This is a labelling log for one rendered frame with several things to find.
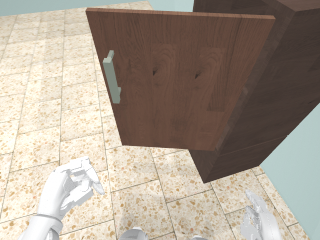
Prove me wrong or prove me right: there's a right robot hand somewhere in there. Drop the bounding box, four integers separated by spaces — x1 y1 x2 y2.
240 189 282 240

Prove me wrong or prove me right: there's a robot left thigh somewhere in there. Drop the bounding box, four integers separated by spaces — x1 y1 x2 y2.
118 229 148 240

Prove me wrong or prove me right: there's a left robot forearm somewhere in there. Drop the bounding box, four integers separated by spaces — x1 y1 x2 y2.
17 214 64 240

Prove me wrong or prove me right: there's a cupboard door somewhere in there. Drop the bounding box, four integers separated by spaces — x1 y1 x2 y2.
85 7 276 151

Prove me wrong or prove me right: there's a handle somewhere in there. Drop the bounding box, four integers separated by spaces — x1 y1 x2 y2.
102 50 121 104

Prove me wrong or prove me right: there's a left robot hand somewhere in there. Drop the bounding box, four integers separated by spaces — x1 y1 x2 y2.
37 156 105 221

